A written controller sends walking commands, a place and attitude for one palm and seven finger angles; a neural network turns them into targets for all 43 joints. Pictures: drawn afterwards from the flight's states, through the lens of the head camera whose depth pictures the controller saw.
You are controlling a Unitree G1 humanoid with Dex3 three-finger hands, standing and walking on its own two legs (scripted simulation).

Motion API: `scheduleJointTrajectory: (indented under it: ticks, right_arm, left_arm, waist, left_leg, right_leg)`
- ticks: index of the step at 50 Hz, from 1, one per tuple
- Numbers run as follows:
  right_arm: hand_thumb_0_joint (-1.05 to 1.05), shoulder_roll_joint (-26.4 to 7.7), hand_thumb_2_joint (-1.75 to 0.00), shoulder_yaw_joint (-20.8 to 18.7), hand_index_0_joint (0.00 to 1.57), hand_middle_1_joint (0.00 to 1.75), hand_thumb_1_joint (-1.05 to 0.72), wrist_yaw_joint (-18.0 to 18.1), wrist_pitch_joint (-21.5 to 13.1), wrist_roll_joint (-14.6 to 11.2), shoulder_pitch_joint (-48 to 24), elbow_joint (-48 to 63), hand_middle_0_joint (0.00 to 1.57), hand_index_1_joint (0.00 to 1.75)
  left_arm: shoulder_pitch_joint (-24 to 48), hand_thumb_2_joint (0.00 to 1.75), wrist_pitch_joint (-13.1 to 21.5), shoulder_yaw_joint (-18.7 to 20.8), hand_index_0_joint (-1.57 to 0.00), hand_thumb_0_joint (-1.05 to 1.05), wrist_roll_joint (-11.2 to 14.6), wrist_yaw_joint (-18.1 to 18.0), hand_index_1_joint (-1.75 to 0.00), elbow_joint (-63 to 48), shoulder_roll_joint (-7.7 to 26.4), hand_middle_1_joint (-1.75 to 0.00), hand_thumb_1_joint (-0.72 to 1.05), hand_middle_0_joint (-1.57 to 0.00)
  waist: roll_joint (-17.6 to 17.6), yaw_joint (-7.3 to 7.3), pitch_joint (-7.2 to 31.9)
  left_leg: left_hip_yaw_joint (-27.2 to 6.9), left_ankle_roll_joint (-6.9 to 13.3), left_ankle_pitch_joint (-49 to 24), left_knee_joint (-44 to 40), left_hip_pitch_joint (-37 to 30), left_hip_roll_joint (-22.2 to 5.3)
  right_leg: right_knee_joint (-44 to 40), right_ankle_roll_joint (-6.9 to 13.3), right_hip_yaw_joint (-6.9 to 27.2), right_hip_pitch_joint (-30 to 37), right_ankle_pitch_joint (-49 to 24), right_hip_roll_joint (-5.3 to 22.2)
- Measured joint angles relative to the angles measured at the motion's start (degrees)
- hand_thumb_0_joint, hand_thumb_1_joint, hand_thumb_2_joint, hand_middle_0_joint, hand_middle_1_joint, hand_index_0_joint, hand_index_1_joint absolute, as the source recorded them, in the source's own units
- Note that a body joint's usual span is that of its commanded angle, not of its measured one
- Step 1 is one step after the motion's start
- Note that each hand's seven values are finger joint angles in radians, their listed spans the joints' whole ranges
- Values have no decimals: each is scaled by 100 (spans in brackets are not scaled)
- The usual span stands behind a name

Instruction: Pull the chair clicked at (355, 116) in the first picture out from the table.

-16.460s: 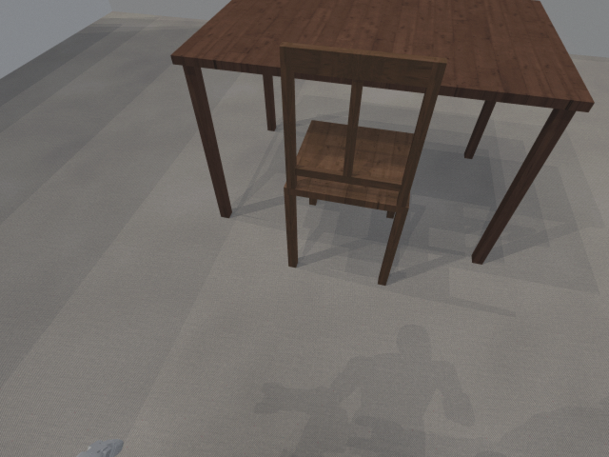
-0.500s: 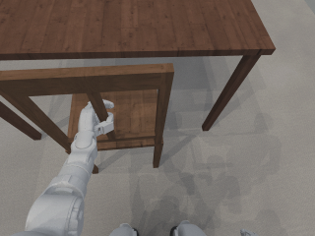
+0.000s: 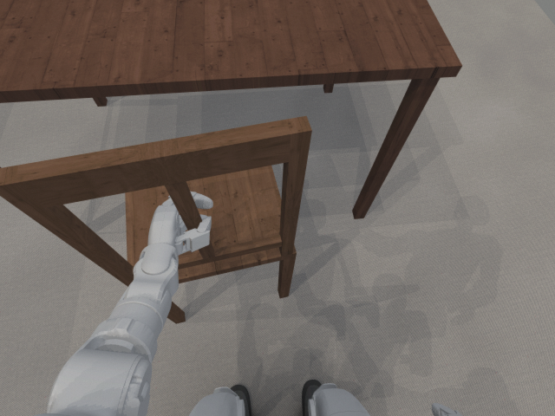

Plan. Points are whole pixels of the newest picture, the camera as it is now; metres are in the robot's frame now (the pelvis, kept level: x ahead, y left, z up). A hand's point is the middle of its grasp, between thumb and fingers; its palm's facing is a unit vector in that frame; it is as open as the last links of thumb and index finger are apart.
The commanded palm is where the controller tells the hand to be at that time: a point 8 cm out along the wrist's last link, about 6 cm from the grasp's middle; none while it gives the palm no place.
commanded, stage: step backward, pulling the chair out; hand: left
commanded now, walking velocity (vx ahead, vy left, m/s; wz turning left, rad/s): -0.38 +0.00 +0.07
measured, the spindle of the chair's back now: (194, 223) +0.42 +0.13 -0.09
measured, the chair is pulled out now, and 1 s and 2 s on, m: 0.12 0.21 0.39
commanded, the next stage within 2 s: none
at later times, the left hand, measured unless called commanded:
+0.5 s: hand (201, 283) +0.31 +0.11 -0.06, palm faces -0.01 -0.99 -0.16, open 5.5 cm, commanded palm +0.32 +0.16 -0.06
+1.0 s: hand (201, 285) +0.31 +0.11 -0.06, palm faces +0.00 -0.99 -0.16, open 5.5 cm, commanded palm +0.31 +0.16 -0.06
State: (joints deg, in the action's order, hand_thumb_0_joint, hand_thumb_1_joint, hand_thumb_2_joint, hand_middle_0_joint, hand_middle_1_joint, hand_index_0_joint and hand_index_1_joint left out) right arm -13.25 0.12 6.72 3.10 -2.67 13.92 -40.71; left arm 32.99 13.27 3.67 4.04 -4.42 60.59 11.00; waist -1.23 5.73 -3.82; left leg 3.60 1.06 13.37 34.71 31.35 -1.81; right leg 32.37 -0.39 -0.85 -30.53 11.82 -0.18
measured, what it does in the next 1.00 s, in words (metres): shifts its weight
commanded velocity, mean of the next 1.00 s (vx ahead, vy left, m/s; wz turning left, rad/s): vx -0.38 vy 0.00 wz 0.04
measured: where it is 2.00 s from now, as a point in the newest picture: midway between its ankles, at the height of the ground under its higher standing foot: outside the picture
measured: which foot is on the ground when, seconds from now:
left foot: down 0.00-1.00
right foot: down 0.00-1.00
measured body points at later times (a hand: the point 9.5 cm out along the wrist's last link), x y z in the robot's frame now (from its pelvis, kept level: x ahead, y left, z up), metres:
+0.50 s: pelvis -0.05 -0.01 -0.01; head +0.02 -0.01 +0.44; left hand +0.31 +0.16 -0.05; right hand +0.03 -0.27 -0.14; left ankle +0.04 +0.11 -0.73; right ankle +0.04 -0.12 -0.73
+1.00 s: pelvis -0.07 -0.01 -0.01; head +0.01 -0.01 +0.43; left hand +0.30 +0.16 -0.05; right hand +0.02 -0.26 -0.14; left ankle -0.01 +0.11 -0.73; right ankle -0.03 -0.13 -0.73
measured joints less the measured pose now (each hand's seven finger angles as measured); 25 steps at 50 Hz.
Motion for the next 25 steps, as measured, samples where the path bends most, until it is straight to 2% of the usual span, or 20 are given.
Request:
scheduleJointTrajectory:
  ticks: [8,17,25]
  right_arm:
    - [1,-87,-90,1,20,30,-90,46,-273,-49,-96,-66,20,30]
    - [1,-216,-90,19,20,30,-90,96,-603,-81,-37,-276,20,30]
    - [1,-134,-90,60,20,30,-90,141,-673,-9,61,-335,20,30]
  left_arm:
    - [-33,74,-11,-148,-49,4,64,-40,-145,160,-125,-111,67,-25]
    - [-201,76,176,-346,-49,4,63,-135,-145,303,-285,-111,66,-27]
    - [-332,76,107,-491,-50,4,13,-95,-145,219,-267,-113,65,-27]
  waist:
    - [-28,-84,-69]
    - [-74,-162,-159]
    - [62,-287,-118]
  left_leg:
    - [-62,-25,-153,138,36,13]
    - [-107,-46,-305,64,-136,53]
    - [4,23,-300,120,-220,116]
  right_leg:
    - [248,48,-64,-61,-63,20]
    - [192,56,-119,128,-188,66]
    - [475,24,-25,80,-39,145]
